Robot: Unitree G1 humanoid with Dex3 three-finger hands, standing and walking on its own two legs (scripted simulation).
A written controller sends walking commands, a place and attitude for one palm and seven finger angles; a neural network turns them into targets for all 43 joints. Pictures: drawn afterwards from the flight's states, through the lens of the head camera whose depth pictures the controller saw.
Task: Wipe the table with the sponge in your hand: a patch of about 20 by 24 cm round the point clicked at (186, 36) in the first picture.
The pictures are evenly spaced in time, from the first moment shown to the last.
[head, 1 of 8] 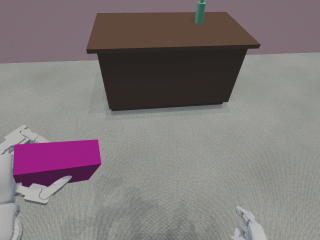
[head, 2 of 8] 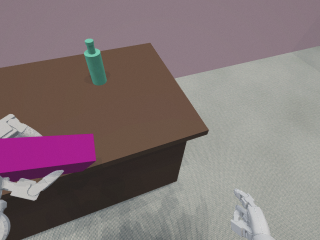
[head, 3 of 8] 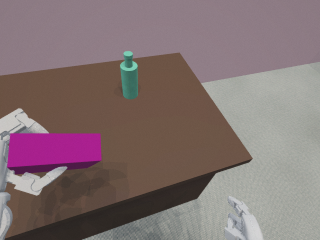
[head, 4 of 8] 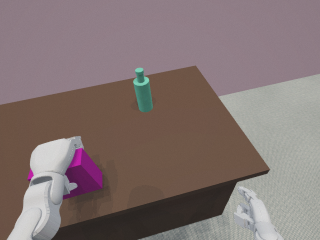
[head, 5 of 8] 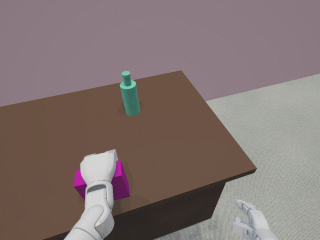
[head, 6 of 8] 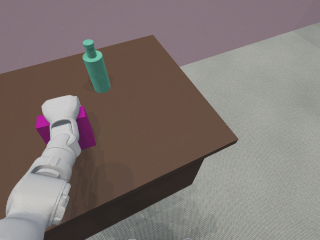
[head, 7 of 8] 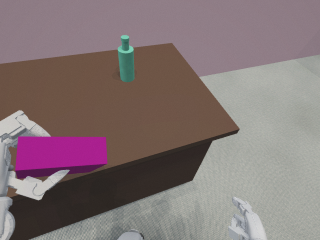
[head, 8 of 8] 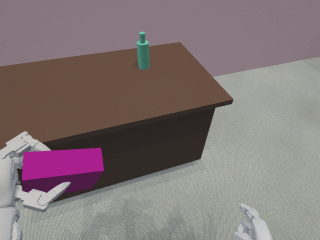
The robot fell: no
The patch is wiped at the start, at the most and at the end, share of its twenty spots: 0.00 1.00 1.00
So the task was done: yes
